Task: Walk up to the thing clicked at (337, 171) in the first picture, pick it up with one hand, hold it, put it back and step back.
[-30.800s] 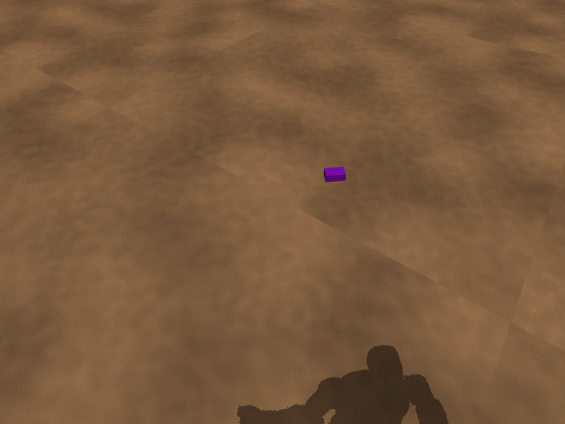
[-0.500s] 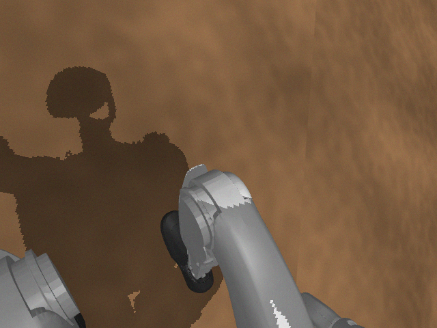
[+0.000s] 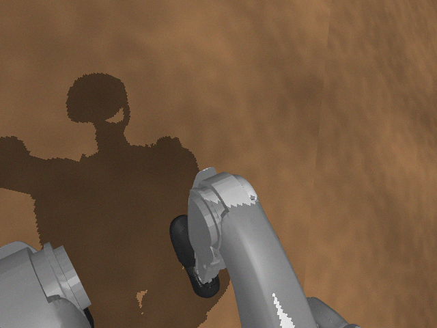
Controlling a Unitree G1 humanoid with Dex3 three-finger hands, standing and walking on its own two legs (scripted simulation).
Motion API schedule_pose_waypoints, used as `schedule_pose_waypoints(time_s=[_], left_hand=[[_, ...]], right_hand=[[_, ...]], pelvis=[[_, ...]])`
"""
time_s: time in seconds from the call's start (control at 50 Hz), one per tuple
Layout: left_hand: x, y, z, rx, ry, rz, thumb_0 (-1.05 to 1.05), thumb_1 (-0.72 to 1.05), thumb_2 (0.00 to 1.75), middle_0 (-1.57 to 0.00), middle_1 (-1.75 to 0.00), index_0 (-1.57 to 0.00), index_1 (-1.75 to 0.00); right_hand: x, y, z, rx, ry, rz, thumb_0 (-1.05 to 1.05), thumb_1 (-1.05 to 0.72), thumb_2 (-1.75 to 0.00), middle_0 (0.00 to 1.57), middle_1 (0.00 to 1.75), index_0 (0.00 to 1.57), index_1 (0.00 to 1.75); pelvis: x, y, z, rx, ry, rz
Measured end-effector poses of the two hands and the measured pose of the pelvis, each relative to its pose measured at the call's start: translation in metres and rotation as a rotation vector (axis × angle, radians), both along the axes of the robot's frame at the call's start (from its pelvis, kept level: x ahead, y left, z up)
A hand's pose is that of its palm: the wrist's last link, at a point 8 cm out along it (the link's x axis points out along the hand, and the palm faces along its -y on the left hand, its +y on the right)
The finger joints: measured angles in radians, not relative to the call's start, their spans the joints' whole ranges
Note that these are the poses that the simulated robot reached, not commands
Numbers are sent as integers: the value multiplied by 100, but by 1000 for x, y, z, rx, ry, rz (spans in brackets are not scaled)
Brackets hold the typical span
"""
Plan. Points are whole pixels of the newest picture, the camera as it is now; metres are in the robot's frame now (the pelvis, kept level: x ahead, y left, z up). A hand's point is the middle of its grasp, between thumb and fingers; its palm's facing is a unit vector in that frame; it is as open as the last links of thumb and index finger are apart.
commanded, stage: withdraw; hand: left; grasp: from above
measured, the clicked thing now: out of the picture +0.47 +0.33 -0.29
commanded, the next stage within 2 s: home in 0.72 s
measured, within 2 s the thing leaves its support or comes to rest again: neither
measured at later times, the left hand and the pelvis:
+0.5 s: hand out of the picture +0.44 +0.35 -0.10, palm faces -0.49 -0.12 -0.86, open 13.3 cm; pelvis -0.01 -0.01 +0.04, yaw +7 degrees
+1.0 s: hand out of the picture +0.46 +0.36 -0.12, palm faces -0.40 -0.13 -0.91, open 12.2 cm; pelvis +0.00 -0.01 +0.03, yaw +6 degrees
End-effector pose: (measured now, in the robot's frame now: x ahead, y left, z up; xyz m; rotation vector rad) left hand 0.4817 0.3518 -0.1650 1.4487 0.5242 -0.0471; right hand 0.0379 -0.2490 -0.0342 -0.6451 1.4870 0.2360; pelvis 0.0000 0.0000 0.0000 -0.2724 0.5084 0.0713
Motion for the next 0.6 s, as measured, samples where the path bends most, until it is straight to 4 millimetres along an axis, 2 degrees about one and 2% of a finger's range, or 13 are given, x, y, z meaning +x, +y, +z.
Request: schedule_pose_waypoints(time_s=[0.1,0.24,0.34,0.4,0.46,0.6], left_hand=[[6,7,44,45,-43,0,0,-44,95,-15,-93,-15,-94],[-6,10,103,61,30,14,0,-45,96,-13,-94,-13,-95],[-19,5,129,38,112,-2,0,-43,95,-16,-92,-15,-93],[-26,2,134,20,139,-24,0,-41,94,-18,-90,-17,-92],[-33,-1,130,4,154,-49,0,-39,93,-19,-89,-18,-90],[-41,-5,100,-13,146,-114,0,-36,91,-21,-87,-20,-88]], right_hand=[[9,-5,-3,23,-24,-58,0,-91,-90,21,30,20,30],[36,-12,-7,61,-100,-111,0,-91,-90,21,30,20,30],[53,-18,-3,51,-155,-114,0,-91,-90,20,30,20,30],[56,-24,0,28,-176,-110,0,-91,-90,20,30,20,30],[55,-30,1,-1,-177,-101,0,-91,-90,20,30,20,30],[37,-38,-5,-67,-131,-87,0,-90,-89,20,30,20,30]], pelvis=[[4,-1,7,13,48,10],[1,-3,26,48,80,40],[-6,-7,39,69,77,58],[-10,-9,43,78,70,64],[-13,-12,43,85,61,66],[-15,-14,29,88,47,61]])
